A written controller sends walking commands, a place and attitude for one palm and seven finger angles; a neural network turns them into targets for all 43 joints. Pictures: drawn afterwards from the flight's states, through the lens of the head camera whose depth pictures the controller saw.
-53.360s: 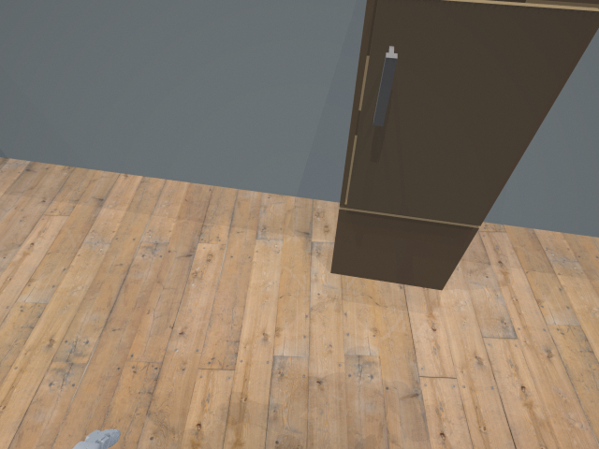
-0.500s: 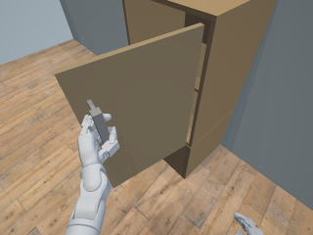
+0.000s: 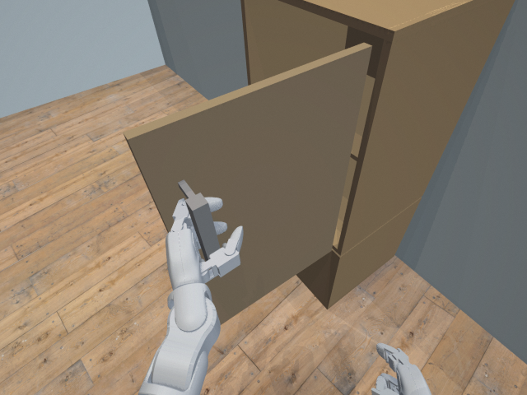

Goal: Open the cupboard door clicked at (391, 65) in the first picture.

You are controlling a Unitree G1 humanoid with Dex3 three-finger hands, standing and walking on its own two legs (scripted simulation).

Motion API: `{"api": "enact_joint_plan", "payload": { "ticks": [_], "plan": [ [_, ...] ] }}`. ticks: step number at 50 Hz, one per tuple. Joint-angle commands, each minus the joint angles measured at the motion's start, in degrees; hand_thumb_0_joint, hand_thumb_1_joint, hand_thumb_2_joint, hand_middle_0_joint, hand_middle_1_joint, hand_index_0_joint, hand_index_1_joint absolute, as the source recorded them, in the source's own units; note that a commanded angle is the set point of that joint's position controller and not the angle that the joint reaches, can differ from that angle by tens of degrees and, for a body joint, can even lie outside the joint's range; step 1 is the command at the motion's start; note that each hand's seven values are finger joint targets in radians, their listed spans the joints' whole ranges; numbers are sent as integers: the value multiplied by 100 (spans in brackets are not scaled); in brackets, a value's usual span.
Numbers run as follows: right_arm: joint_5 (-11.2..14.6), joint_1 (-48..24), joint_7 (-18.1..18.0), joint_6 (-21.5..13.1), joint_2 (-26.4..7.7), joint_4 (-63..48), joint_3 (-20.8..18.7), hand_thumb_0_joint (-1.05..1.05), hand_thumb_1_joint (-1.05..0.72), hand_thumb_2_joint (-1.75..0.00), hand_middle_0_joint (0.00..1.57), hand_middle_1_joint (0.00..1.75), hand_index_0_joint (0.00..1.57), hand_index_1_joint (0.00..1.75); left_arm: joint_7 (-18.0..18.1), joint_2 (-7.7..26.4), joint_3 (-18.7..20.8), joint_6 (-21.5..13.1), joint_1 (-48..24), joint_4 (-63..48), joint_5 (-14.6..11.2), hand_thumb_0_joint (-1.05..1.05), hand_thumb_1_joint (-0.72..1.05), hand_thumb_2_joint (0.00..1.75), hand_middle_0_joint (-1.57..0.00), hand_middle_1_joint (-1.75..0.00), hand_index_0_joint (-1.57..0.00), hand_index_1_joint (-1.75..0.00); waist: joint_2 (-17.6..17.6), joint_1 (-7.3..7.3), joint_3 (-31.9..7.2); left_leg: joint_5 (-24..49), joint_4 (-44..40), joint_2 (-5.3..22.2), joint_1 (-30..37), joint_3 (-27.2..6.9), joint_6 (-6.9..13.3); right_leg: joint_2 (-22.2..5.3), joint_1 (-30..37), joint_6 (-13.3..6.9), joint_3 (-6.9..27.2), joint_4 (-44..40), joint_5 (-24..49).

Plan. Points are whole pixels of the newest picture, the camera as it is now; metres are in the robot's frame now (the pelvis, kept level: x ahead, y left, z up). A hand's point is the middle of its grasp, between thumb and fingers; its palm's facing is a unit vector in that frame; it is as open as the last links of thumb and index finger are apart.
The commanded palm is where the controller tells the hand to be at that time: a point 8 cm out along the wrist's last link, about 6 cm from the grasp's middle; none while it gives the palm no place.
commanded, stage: open thumb and fingers to let go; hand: left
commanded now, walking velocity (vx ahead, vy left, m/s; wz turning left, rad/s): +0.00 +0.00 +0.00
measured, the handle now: (200, 227) +0.34 +0.12 +0.09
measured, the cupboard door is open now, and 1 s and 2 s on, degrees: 88 92 89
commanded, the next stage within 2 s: slide the hand sideways off the handle in 0.54 s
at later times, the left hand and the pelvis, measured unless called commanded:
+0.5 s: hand (225, 250) +0.30 +0.08 +0.10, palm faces +0.28 -0.96 +0.00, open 14.7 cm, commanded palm +0.26 +0.12 +0.09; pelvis -0.02 +0.01 +0.00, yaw -1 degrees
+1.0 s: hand (224, 271) +0.27 +0.08 +0.09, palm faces -0.20 -0.98 -0.01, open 16.0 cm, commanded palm +0.25 +0.14 +0.09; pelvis -0.03 +0.03 +0.00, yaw -2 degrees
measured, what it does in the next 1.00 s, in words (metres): stands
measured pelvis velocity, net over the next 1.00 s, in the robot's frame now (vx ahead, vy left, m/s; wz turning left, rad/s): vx -0.03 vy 0.03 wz -0.03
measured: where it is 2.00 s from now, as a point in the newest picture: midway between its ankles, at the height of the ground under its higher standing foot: outside the picture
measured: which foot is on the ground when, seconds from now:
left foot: down 0.00-1.00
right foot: down 0.00-1.00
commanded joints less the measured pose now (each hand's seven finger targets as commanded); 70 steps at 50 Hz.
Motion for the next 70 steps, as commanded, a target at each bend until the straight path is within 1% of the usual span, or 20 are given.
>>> {"api": "enact_joint_plan", "payload": {
  "ticks": [1, 6, 12, 17, 19, 26, 32, 33, 34, 35, 37, 39, 41, 43, 44, 47, 53, 58, 63, 70],
  "plan": [
    [-7, -572, -85, -396, -526, -912, -202, 0, -90, -90, 20, 30, 20, 30, -76, -123, -88, -475, -1432, -1190, 22, 0, -15, 45, -32, -124, -32, -124, -974, -109, -1270, 1618, -308, -175, 361, 244, 266, -72, 592, 111, 202, -710, 2404],
    [9, -576, -97, -502, -545, -848, -220, 0, -90, -90, 20, 30, 20, 30, -82, -24, 56, -605, -1395, -1091, -42, 0, -50, 30, -30, -120, -30, -120, -911, -68, -1132, 1382, -362, -198, 287, 293, 263, -97, 552, 120, 284, -872, 2040],
    [-6, -554, -85, -613, -565, -780, -255, 0, -90, -90, 20, 30, 20, 30, 18, 118, 234, -723, -1425, -923, -9, 0, -50, 30, -27, -100, -27, -100, -807, 3, -1137, 1264, -412, -203, 319, 337, 268, -87, 545, 93, 310, -994, 1691],
    [-5, -616, -93, -641, -554, -720, -239, 0, -90, -90, 20, 30, 20, 30, 122, -2, 97, -761, -1946, -729, 70, 0, -50, 30, -22, -75, -22, -75, -811, -130, -896, 1039, -438, -185, 379, 315, 282, -65, 261, 88, 266, -1088, 1221],
    [-4, -661, -100, -639, -555, -715, -241, 0, -90, -90, 20, 30, 20, 30, 157, 50, 167, -779, -1982, -665, 62, 0, -50, 30, -21, -65, -21, -65, -734, -94, -930, 985, -470, -186, 376, 319, 273, -62, 260, 77, 274, -1077, 1119],
    [8, -682, -41, -624, -523, -727, -205, 0, -90, -90, 20, 30, 20, 30, 225, -305, -123, -735, -2185, -586, 96, 0, -50, 30, -15, -30, -15, -30, -554, -137, -953, 1026, -510, -149, 429, 259, 242, 13, 121, 29, 88, -881, 1121],
    [10, -707, -26, -585, -517, -695, -190, 0, -90, -90, 20, 30, 20, 30, 372, -352, -199, -665, -2582, -491, 192, 0, -50, 30, -15, -30, -15, -30, -669, -175, -957, 925, -528, -114, 391, 157, 221, 47, 5, 10, 17, -796, 916],
    [22, -292, 6, -570, -722, -552, -192, 0, -90, -90, 20, 30, 20, 30, -799, 106, -1186, -854, -2247, -229, 692, 0, -50, 30, -15, -30, -15, -30, -1090, -558, -793, 1082, -493, -103, 583, 149, 321, 31, -178, 7, 146, -667, 1374],
    [93, -280, -50, -596, -708, -786, -222, 0, -90, -90, 20, 30, 20, 30, -1413, 523, -777, -1086, -2652, -689, 466, 0, -50, 30, -15, -30, -15, -30, -801, -414, -1151, 1187, -446, -129, 588, 170, 360, 1, -59, -6, 157, -589, 1624],
    [126, -289, -103, -641, -707, -838, -200, 0, -90, -90, 20, 30, 20, 30, -1885, 632, -814, -1224, -2791, -869, 371, 0, -50, 30, -15, -30, -15, -30, -463, -373, -1398, 1232, -433, -154, 720, 175, 359, -10, 54, -22, 190, -513, 1714],
    [268, -305, -150, -759, -726, -925, -116, 0, -90, -90, 20, 30, 20, 30, -2740, 567, -990, -1275, -2853, -722, -41, 0, -50, 30, -15, -30, -15, -30, -126, -482, -1158, 1002, -453, -164, 754, 93, 341, 15, -136, -47, 136, -502, 1433],
    [385, -416, -213, -911, -716, -1030, -49, 0, -90, -90, 20, 30, 20, 30, -3218, 565, -703, -1140, -2799, -587, -674, 0, -50, 30, -15, -30, -15, -30, -324, -431, -1001, 650, -538, -171, 622, -1, 318, 68, -180, -22, 29, -574, 1064],
    [442, -487, -234, -1058, -723, -1049, -16, 0, -90, -90, 20, 30, 20, 30, -3203, 509, -397, -958, -2633, -427, -1029, 0, -50, 30, -15, -30, -15, -30, -519, -331, -840, 400, -643, -167, 506, -71, 265, 98, -236, 2, -70, -626, 750],
    [443, -509, -185, -1179, -726, -1055, 3, 0, -90, -90, 20, 30, 20, 30, -2996, 525, -165, -858, -2460, -413, -1154, 0, -50, 30, -15, -30, -15, -30, -533, -207, -795, 281, -745, -165, 427, -105, 228, 90, -222, 14, -113, -597, 591],
    [427, -482, -159, -1193, -742, -1037, -12, 0, -90, -90, 20, 30, 20, 30, -2855, 735, 104, -841, -2305, -415, -1132, 0, -50, 30, -15, -30, -15, -30, -655, -102, -865, 320, -770, -161, 391, -90, 211, 87, -137, 11, -109, -598, 589],
    [374, -420, -56, -1218, -743, -1099, -39, 0, -90, -90, 20, 30, 20, 30, -2578, 941, 253, -903, -1884, -669, -883, 0, -50, 30, -15, -30, -15, -30, -594, 28, -1000, 574, -782, -144, 402, 17, 215, 72, 35, 1, -41, -578, 740],
    [368, -469, -23, -1154, -714, -1207, -56, 0, -90, -90, 20, 30, 20, 30, -2564, 1352, 708, -953, -1183, -927, -781, 0, -50, 30, -15, -30, -15, -30, -621, 120, -834, 617, -759, -133, 303, 199, 244, 88, 208, 3, 77, -687, 828],
    [382, -489, -51, -1130, -710, -1267, -57, 0, -90, -90, 20, 30, 20, 30, -2719, 1543, 934, -934, -754, -1325, -902, 0, -50, 30, -15, -30, -15, -30, -407, 79, -729, 705, -714, -163, 246, 290, 253, 85, 302, 36, 152, -747, 1050],
    [383, -397, -83, -1199, -725, -1296, -102, 0, -90, -90, 20, 30, 20, 30, -2951, 1724, 1269, -1009, 179, -1684, -1105, 0, -50, 30, -15, -30, -15, -30, -534, 105, -886, 1162, -565, -191, 249, 342, 276, 89, 589, 68, 218, -705, 1784],
    [404, -297, -164, -1381, -809, -1285, -155, 0, -90, -90, 20, 30, 20, 30, -3461, 1982, 1462, -1225, 568, -2025, -1342, 0, -50, 30, -15, -30, -15, -30, -469, -51, -838, 1204, -289, -244, 160, 315, 292, 65, 433, 136, 340, -642, 1998]
  ]
}}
